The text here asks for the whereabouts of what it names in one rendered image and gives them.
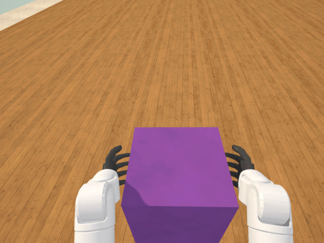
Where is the robot left hand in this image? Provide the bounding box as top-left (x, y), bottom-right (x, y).
top-left (103, 145), bottom-right (130, 185)

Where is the robot right forearm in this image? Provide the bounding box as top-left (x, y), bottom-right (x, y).
top-left (238, 169), bottom-right (294, 243)

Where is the carton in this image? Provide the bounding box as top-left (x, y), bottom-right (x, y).
top-left (121, 127), bottom-right (239, 243)

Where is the robot right hand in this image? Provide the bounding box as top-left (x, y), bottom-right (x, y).
top-left (225, 145), bottom-right (255, 188)

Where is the robot left forearm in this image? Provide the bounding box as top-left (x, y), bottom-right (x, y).
top-left (74, 169), bottom-right (120, 243)

